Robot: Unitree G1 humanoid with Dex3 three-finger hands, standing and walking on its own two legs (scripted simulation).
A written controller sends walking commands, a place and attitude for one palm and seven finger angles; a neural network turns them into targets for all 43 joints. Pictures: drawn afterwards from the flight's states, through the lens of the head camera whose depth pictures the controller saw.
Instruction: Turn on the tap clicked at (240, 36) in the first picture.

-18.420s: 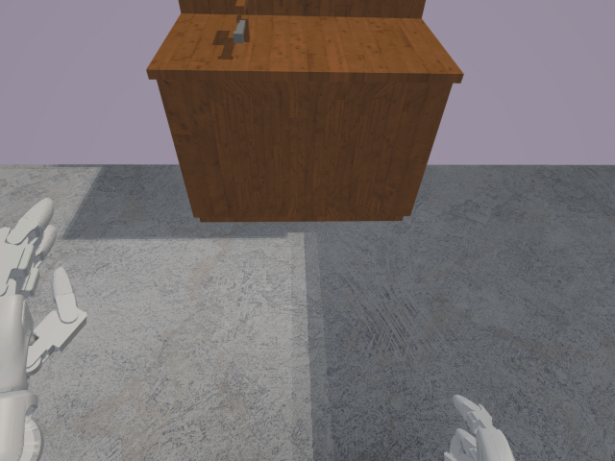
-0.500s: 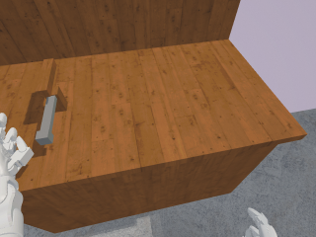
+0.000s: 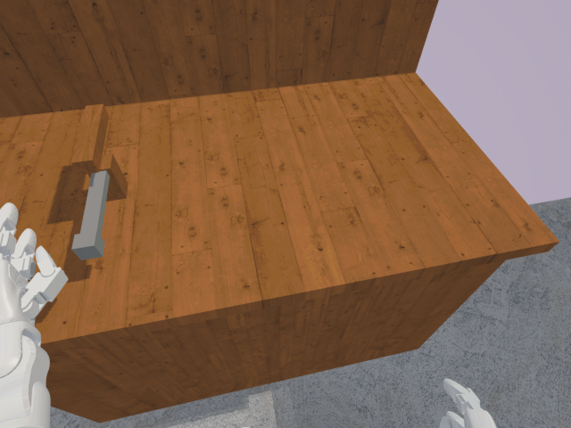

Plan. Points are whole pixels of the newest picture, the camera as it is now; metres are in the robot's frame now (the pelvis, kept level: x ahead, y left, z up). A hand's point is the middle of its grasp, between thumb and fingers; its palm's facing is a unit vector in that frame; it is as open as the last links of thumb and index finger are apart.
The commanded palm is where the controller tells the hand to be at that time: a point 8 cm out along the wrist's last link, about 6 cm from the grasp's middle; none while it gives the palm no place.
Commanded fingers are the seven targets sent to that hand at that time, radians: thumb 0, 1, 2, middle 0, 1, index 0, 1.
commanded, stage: push the lever round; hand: left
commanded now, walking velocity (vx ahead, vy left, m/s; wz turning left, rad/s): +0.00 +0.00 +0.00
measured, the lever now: (88, 245) +0.32 +0.30 +0.08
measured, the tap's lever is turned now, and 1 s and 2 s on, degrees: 0 15 37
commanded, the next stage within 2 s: none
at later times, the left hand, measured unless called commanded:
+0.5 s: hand (87, 271) +0.29 +0.29 +0.06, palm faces +0.50 -0.86 -0.10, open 7.8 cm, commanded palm +0.25 +0.33 +0.07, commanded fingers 0.00 0.90 0.90 -0.15 -0.15 -0.15 -0.15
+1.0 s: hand (117, 261) +0.31 +0.26 +0.06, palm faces +0.55 -0.83 -0.07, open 7.8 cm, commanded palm +0.26 +0.29 +0.07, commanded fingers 0.00 0.90 0.90 -0.15 -0.15 -0.15 -0.15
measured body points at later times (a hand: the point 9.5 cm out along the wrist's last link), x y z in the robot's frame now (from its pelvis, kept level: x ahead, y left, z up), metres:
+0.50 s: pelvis +0.00 +0.00 +0.00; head +0.03 +0.00 +0.45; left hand +0.26 +0.34 +0.07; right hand +0.15 -0.25 -0.10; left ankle +0.01 +0.09 -0.71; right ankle +0.02 -0.09 -0.71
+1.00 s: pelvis +0.00 -0.02 +0.00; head +0.03 -0.02 +0.45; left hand +0.27 +0.30 +0.07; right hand +0.16 -0.26 -0.11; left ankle +0.01 +0.09 -0.71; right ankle +0.02 -0.09 -0.71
